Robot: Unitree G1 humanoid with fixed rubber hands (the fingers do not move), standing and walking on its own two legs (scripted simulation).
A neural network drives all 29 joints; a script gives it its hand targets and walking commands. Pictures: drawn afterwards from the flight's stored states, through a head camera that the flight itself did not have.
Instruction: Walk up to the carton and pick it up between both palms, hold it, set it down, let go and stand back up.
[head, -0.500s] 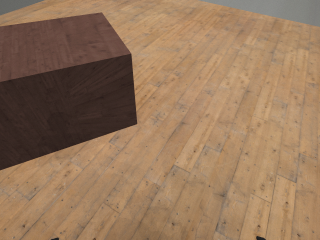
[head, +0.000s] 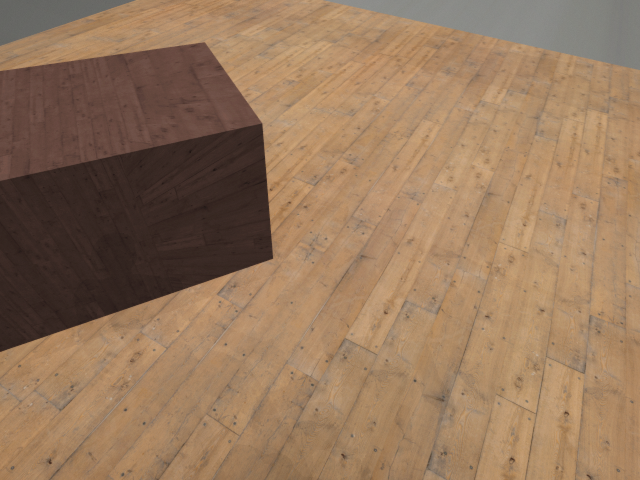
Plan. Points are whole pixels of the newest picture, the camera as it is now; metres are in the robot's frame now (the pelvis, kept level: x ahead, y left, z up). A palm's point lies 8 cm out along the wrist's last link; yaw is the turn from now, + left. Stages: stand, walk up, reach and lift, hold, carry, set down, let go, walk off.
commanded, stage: stand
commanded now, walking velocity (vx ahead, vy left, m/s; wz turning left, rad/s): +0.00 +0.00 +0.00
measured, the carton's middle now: out of the picture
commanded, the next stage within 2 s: walk up in 0.66 s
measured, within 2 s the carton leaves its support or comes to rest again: neither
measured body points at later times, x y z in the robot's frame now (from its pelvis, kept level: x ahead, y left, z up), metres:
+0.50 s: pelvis +0.00 +0.00 +0.01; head +0.00 +0.00 +0.46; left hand +0.08 +0.29 -0.13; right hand +0.09 -0.29 -0.12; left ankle +0.01 +0.13 -0.73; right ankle +0.01 -0.12 -0.73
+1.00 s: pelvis +0.00 +0.01 +0.00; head +0.02 +0.00 +0.45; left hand +0.07 +0.33 -0.11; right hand +0.10 -0.30 -0.13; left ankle +0.00 +0.13 -0.70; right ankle +0.01 -0.12 -0.73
